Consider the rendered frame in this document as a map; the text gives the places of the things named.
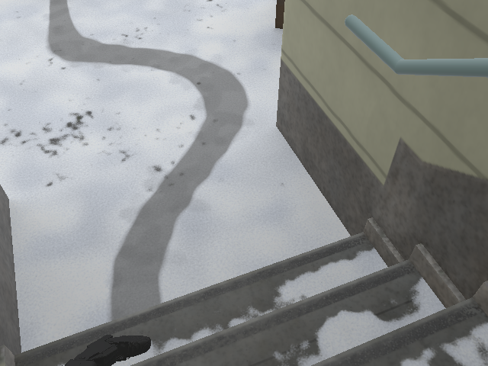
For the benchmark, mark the stairs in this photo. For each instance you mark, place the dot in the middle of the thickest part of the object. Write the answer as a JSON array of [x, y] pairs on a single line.
[[337, 305]]

